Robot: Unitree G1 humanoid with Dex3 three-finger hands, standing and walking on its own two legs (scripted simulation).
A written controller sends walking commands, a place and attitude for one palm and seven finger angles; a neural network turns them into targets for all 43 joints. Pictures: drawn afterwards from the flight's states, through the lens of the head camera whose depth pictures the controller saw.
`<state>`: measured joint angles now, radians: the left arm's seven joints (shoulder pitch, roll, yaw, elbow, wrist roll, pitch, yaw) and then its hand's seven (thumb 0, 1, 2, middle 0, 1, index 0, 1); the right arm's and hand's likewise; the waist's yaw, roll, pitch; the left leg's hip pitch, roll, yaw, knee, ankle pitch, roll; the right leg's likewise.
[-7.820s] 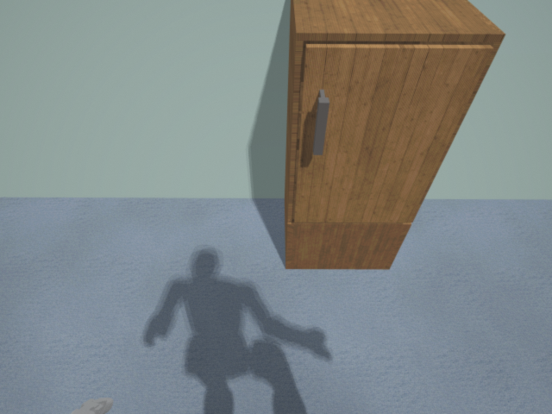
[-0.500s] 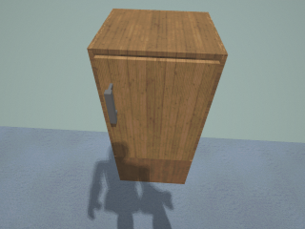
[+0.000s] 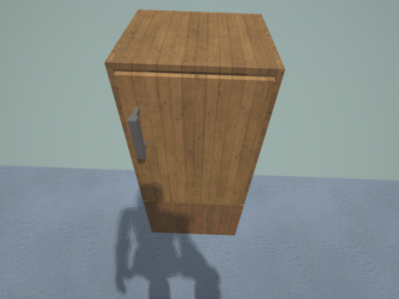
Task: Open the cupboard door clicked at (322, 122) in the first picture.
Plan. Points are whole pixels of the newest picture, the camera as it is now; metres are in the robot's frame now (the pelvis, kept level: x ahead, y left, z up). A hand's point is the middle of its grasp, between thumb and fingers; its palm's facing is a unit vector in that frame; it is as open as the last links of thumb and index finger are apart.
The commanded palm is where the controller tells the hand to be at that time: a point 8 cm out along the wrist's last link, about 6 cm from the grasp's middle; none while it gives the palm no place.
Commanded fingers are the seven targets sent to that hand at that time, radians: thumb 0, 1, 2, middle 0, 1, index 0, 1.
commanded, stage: come to a stop and stand still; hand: left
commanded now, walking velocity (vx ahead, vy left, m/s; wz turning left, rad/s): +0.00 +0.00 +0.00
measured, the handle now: (139, 133) +0.54 +0.20 +0.00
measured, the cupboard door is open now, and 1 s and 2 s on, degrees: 0 0 0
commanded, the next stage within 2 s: look again from close up in 0.24 s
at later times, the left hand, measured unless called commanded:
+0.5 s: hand out of the picture +0.00 +0.14 -0.18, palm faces +0.04 -0.99 -0.15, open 7.3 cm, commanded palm none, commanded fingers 0.00 0.90 0.90 -0.20 -0.30 -0.20 -0.30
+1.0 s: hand out of the picture +0.04 +0.16 -0.15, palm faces +0.16 -0.96 -0.23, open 7.2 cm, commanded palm +0.12 +0.19 -0.07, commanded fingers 0.00 0.78 0.85 -0.21 -0.38 -0.21 -0.38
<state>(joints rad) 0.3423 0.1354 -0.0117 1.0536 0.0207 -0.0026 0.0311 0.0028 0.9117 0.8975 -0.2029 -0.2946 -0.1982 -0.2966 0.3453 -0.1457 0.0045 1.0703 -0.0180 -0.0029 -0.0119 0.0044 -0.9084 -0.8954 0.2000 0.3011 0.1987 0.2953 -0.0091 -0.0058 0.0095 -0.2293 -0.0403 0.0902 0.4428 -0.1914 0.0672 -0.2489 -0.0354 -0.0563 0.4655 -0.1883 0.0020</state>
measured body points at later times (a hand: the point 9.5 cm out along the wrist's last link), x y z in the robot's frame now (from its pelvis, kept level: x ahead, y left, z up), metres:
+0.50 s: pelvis +0.01 -0.01 +0.00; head +0.01 -0.01 +0.45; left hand +0.00 +0.19 -0.16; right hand +0.00 -0.22 -0.16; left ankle +0.03 +0.07 -0.74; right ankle +0.04 -0.12 -0.74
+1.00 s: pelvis +0.01 -0.02 +0.00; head +0.02 -0.02 +0.45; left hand +0.03 +0.21 -0.13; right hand +0.02 -0.24 -0.15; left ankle +0.03 +0.07 -0.74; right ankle +0.04 -0.12 -0.74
